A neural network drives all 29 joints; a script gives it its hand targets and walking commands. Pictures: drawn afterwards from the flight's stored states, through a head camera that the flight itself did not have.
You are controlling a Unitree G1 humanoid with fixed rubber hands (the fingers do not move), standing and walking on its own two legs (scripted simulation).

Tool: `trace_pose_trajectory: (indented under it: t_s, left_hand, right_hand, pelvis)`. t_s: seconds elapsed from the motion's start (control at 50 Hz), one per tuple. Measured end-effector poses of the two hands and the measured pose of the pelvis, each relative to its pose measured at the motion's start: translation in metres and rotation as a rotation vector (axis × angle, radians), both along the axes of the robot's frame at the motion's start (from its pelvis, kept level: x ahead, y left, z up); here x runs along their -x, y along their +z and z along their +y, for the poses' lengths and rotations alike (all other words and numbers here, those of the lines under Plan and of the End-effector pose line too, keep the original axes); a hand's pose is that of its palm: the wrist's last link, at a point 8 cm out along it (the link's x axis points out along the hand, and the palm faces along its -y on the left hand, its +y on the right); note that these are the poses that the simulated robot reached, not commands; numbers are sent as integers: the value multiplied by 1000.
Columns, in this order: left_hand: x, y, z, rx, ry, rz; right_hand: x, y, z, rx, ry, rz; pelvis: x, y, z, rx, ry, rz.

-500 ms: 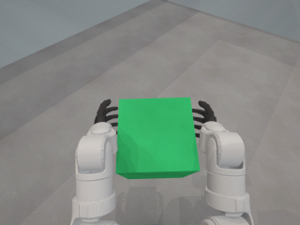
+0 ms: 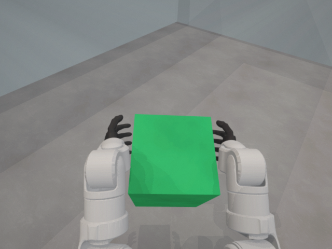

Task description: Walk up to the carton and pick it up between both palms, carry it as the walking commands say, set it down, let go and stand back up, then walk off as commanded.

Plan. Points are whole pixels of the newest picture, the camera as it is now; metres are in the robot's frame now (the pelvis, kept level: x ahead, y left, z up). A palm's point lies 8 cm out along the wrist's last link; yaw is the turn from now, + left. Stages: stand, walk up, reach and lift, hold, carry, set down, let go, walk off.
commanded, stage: carry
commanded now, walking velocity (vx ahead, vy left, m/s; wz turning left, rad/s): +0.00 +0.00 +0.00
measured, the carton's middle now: (169, 166) +0.31 +0.01 +0.03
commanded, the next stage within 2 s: none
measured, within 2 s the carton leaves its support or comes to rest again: neither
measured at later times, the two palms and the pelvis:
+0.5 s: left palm (94, 162) +0.26 +0.17 +0.13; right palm (217, 166) +0.26 -0.09 +0.12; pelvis -0.03 +0.03 -0.01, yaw +1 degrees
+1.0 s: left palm (87, 170) +0.26 +0.19 +0.10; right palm (203, 173) +0.26 -0.06 +0.08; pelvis -0.04 +0.06 -0.01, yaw +1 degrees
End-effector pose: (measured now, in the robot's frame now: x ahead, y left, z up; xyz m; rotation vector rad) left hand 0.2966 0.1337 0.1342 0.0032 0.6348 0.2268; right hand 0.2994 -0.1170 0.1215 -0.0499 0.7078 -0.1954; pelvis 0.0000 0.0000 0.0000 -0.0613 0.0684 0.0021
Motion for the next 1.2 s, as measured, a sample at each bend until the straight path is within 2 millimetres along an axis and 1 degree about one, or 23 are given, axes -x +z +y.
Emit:
trace_pose_trajectory:
  t_s: [0.08,0.12,0.22,0.26,0.32,0.36,0.4,0.48,0.54,0.58,0.62,0.66,0.72,0.78,0.86,0.94,1.0,1.08,1.2]
  left_hand:
    - [10,5,-2,-34,-15,-16]
    - [16,9,-1,-37,-17,-31]
    - [26,5,9,-17,-14,-41]
    - [30,1,13,-23,-15,-26]
    - [34,-5,16,-40,-25,12]
    - [36,-4,16,-56,-34,25]
    - [38,0,21,-57,-22,14]
    - [39,2,30,-25,-14,-39]
    - [39,-6,36,-26,-18,-14]
    - [40,-11,40,-41,-22,27]
    - [41,-13,47,-46,-9,52]
    - [37,-18,57,-1,18,28]
    - [30,-24,63,14,9,-7]
    - [29,-35,71,13,3,15]
    - [31,-38,69,2,-9,44]
    - [33,-35,64,-8,-8,33]
    - [37,-33,55,-19,-4,27]
    - [41,-33,40,-23,-10,15]
    - [48,-26,28,-30,3,-26]
  right_hand:
    - [14,-3,-1,-33,-15,-12]
    - [20,-1,0,-39,-16,-25]
    - [30,-1,9,-18,-11,-36]
    - [32,-4,13,-19,-10,-22]
    - [36,-8,16,-27,-12,10]
    - [38,-10,17,-36,-18,20]
    - [39,-9,22,-40,-9,11]
    - [40,-2,29,-19,-4,-40]
    - [39,-9,36,-14,-4,-19]
    - [39,-15,39,-25,1,22]
    - [38,-20,48,-27,14,48]
    - [33,-20,55,-13,36,27]
    - [26,-21,63,9,26,-12]
    - [26,-29,70,18,18,10]
    - [30,-31,69,22,2,34]
    - [33,-31,64,10,3,21]
    - [36,-37,56,-12,11,21]
    - [42,-46,39,-44,18,18]
    - [45,-42,27,-55,35,-12]
  pelvis:
    - [12,-1,6,-17,-6,-5]
    - [17,-2,8,-24,-4,-16]
    - [23,-7,14,-22,5,-47]
    - [25,-8,18,-17,6,-48]
    - [29,-4,22,-18,-2,-30]
    - [33,0,25,-18,1,-17]
    - [35,0,28,-18,11,-25]
    - [32,-9,33,-14,14,-61]
    - [31,-11,39,-9,11,-56]
    - [33,-6,43,-15,8,-35]
    - [35,-1,47,-17,28,-34]
    - [35,-4,49,-30,34,-37]
    - [32,-12,56,-11,40,-3]
    - [33,-14,64,-12,32,6]
    - [36,-11,68,-12,24,11]
    - [39,-11,64,-21,22,10]
    - [43,-13,57,-38,17,5]
    - [49,-14,43,-58,18,-2]
    - [55,-13,26,-67,42,-8]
